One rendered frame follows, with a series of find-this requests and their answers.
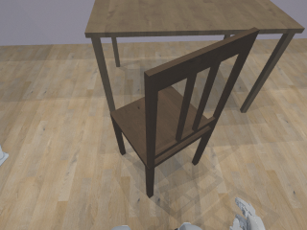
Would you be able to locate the robot right hand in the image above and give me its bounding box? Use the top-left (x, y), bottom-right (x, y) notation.
top-left (229, 197), bottom-right (266, 230)

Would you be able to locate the chair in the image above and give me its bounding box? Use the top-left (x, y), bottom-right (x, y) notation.
top-left (109, 27), bottom-right (260, 198)

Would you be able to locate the table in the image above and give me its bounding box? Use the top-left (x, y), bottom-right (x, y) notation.
top-left (84, 0), bottom-right (305, 113)

